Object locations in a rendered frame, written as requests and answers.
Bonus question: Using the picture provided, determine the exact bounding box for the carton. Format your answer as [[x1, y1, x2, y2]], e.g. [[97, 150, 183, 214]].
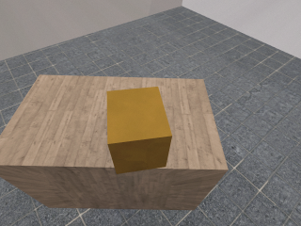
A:
[[106, 87, 172, 174]]

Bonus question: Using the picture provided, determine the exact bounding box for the pedestal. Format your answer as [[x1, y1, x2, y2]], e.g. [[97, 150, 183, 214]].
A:
[[0, 74, 229, 211]]

